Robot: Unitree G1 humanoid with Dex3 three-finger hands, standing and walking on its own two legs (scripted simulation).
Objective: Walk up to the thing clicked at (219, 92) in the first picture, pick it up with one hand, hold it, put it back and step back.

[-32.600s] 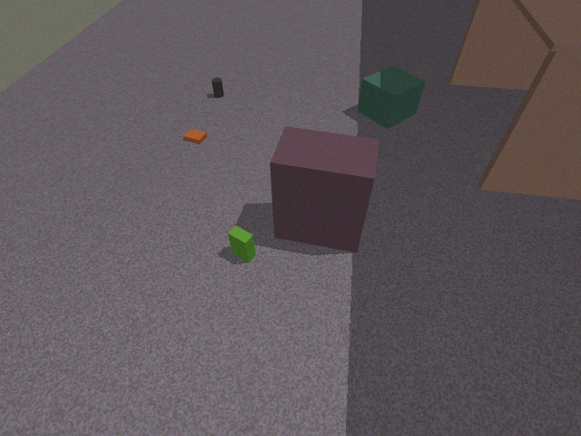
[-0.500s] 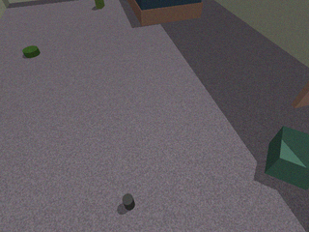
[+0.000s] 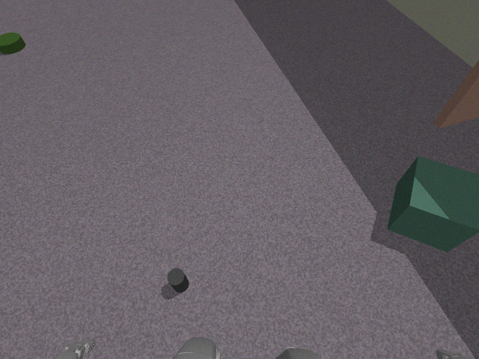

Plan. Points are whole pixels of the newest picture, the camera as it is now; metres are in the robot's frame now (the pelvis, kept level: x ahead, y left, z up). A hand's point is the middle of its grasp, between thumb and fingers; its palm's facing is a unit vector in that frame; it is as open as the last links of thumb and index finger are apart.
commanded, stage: walk up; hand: left
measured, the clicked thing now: (178, 280) +0.43 +0.28 -0.70
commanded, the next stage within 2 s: stand in 1.54 s
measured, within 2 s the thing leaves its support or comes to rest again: neither
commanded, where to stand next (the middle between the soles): +0.03 +0.04 m, yaw -1 degrees
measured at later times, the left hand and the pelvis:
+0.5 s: hand out of the picture +0.07 +0.27 -0.14, palm faces +0.01 -0.93 -0.37, open 7.4 cm; pelvis -0.02 +0.00 +0.01, yaw +2 degrees
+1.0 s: hand out of the picture +0.06 +0.26 -0.14, palm faces +0.00 -0.95 -0.32, open 7.4 cm; pelvis -0.02 +0.01 +0.02, yaw +0 degrees
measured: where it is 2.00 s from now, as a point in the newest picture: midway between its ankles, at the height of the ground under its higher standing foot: outside the picture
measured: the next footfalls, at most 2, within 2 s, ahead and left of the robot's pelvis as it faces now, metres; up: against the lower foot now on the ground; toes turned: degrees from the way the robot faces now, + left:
left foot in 0.20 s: +0.03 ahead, +0.13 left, +0.00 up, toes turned -1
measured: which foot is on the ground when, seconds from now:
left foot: up 0.00-0.18, down 0.20-1.00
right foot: down 0.00-1.00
